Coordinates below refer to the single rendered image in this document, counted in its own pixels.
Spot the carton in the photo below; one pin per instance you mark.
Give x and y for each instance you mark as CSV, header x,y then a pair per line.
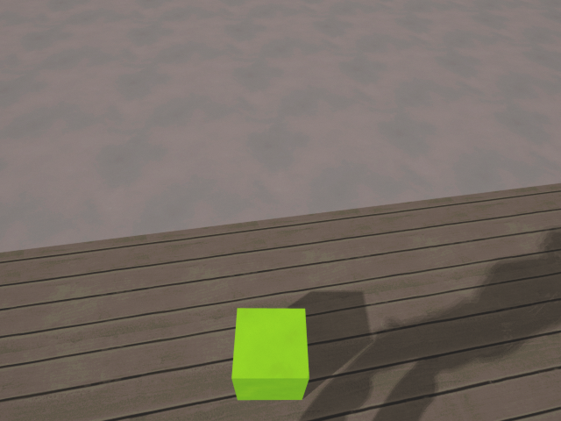
x,y
270,360

